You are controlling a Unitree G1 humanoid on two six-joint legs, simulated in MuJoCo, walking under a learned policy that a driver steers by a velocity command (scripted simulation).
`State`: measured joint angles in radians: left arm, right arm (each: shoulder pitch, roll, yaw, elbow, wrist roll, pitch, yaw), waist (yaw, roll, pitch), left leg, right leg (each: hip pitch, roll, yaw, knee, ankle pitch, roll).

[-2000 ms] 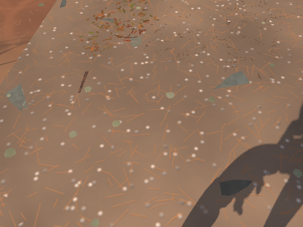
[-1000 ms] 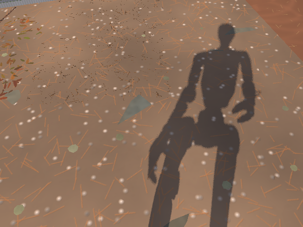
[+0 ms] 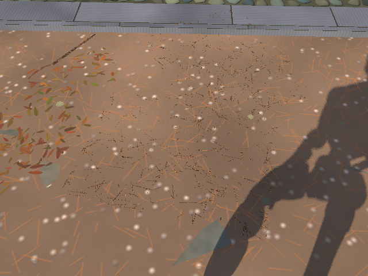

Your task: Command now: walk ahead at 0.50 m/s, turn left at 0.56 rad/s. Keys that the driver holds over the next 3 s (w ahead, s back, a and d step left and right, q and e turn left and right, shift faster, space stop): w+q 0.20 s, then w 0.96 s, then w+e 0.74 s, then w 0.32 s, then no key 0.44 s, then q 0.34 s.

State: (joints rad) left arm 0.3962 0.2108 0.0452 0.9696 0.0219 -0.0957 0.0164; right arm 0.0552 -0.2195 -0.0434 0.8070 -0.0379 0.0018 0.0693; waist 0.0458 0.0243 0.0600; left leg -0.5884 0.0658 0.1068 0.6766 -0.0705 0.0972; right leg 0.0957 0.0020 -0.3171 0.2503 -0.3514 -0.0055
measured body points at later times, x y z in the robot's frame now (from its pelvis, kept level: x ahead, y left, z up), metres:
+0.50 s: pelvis +0.27 +0.05 +0.01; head +0.30 +0.07 +0.46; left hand +0.40 +0.31 -0.11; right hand +0.30 -0.22 -0.12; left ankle +0.16 +0.08 -0.73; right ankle +0.47 -0.07 -0.68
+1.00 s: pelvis +0.56 +0.07 +0.01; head +0.58 +0.07 +0.46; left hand +0.47 +0.31 -0.13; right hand +0.76 -0.13 -0.11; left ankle +0.67 +0.25 -0.68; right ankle +0.52 -0.02 -0.73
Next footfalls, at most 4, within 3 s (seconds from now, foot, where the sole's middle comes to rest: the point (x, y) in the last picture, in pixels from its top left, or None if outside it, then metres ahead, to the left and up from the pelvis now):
0.08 left None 0.20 0.08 -0.77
0.64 right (202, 248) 0.55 -0.01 -0.77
1.16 left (139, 190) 0.78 0.25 -0.77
1.72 right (177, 134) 1.08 0.11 -0.77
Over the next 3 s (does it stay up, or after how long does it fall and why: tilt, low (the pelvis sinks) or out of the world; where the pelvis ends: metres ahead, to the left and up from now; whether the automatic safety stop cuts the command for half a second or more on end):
stays up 1.37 0.14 -0.01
